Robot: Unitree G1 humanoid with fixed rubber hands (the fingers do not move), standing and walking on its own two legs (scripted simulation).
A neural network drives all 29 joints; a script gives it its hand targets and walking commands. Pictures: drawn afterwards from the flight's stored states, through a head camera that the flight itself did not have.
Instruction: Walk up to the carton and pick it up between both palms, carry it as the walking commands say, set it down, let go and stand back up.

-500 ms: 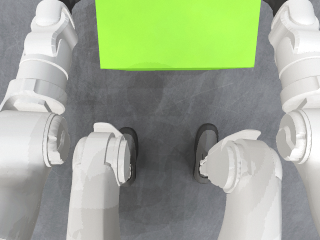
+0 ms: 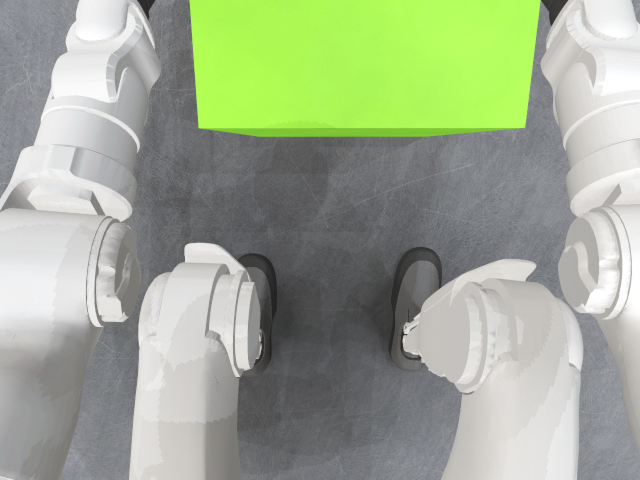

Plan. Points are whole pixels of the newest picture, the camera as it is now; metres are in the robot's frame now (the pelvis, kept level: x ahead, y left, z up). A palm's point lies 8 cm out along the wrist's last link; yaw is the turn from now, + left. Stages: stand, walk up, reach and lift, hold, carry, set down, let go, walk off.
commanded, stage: reach and lift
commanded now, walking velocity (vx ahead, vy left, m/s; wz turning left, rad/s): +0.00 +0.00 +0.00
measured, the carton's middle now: (350, 19) +0.55 -0.01 -0.23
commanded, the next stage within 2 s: none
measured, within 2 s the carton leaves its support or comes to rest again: leaves its support in 1.26 s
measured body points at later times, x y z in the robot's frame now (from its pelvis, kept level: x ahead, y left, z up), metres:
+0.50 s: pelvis +0.00 +0.00 +0.01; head +0.37 -0.01 +0.25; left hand +0.56 +0.16 -0.17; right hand +0.57 -0.18 -0.17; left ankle +0.10 +0.12 -0.34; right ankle +0.12 -0.14 -0.34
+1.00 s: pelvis -0.01 +0.00 -0.01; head +0.36 -0.01 +0.24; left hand +0.56 +0.16 -0.18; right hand +0.57 -0.18 -0.18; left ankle +0.10 +0.12 -0.34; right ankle +0.12 -0.14 -0.34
